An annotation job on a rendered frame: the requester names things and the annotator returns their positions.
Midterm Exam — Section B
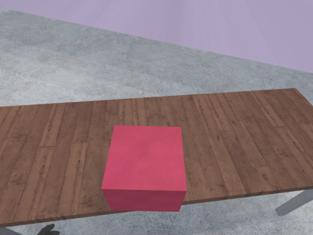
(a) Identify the carton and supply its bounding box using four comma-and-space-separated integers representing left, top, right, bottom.
101, 125, 187, 212

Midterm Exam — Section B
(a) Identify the table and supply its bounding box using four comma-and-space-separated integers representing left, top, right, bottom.
0, 88, 313, 235

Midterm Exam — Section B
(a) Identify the left robot hand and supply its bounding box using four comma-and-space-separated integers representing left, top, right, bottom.
37, 224, 60, 235

